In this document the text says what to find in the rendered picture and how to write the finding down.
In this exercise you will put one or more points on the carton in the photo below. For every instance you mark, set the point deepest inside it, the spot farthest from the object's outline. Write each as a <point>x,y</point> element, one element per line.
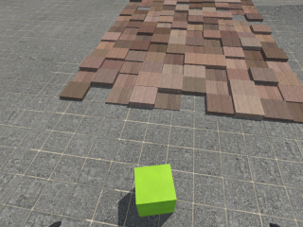
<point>154,190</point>

